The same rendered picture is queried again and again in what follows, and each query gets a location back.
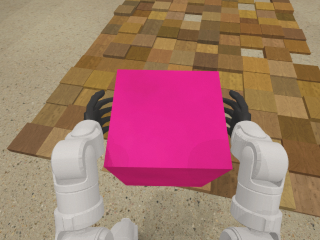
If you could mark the robot right forearm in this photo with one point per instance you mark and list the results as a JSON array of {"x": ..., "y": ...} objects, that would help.
[{"x": 261, "y": 177}]

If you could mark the robot right upper arm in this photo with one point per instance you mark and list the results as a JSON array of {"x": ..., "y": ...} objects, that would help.
[{"x": 242, "y": 233}]

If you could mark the left robot hand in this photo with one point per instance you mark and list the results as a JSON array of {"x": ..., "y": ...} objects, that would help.
[{"x": 93, "y": 111}]

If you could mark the robot left upper arm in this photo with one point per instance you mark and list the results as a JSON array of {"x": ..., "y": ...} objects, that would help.
[{"x": 91, "y": 233}]

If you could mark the robot left forearm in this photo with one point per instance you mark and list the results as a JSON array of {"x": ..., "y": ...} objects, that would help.
[{"x": 75, "y": 177}]

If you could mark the carton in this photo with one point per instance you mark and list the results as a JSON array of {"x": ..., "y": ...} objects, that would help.
[{"x": 167, "y": 128}]

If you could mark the left robot thigh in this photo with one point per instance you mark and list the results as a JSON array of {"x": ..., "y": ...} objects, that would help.
[{"x": 125, "y": 230}]

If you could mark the left robot shin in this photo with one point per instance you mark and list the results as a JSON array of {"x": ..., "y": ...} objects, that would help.
[{"x": 125, "y": 219}]

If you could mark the right robot hand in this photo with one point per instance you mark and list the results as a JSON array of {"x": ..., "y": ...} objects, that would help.
[{"x": 239, "y": 113}]

